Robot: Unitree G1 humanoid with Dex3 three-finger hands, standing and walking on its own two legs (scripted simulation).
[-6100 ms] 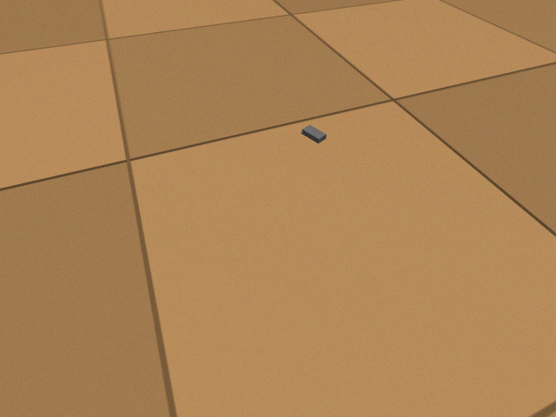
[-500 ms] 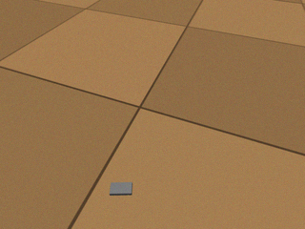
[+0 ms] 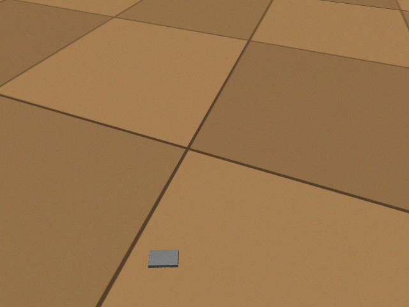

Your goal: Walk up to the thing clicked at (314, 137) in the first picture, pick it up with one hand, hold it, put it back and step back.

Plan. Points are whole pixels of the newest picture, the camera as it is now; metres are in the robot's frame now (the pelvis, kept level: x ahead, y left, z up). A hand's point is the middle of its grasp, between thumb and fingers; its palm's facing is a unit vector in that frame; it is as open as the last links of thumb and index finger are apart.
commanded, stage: walk up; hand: left
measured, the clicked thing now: (163, 258) +0.48 +0.19 -0.76
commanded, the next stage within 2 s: stand in 0.40 s
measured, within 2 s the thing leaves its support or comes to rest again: neither
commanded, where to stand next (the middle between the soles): +0.07 -0.01 m, yaw -1 degrees
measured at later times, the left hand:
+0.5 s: hand out of the picture +0.10 +0.26 -0.15, palm faces +0.00 -0.94 -0.34, open 7.4 cm
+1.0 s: hand out of the picture +0.06 +0.24 -0.15, palm faces -0.02 -0.94 -0.33, open 7.4 cm
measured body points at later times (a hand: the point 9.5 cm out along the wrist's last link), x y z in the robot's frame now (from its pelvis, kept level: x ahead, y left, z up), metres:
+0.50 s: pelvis +0.01 +0.00 +0.00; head +0.02 +0.00 +0.45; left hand +0.10 +0.30 -0.13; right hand +0.10 -0.29 -0.13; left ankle +0.01 +0.11 -0.75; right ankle -0.02 -0.12 -0.75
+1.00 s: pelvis -0.01 -0.01 +0.00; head -0.01 -0.01 +0.45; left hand +0.06 +0.29 -0.13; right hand +0.07 -0.31 -0.13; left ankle +0.01 +0.11 -0.75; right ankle -0.02 -0.12 -0.75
